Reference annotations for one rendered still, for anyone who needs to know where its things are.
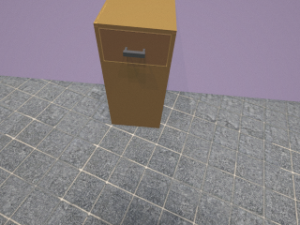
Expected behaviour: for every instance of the drawer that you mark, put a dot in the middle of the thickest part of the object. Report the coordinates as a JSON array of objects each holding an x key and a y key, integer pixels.
[{"x": 156, "y": 46}]

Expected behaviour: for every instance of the cabinet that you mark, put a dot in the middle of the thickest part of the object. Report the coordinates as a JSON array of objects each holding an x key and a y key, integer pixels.
[{"x": 136, "y": 92}]

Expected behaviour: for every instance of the handle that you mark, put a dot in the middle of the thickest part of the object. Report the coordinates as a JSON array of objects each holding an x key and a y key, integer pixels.
[{"x": 136, "y": 54}]

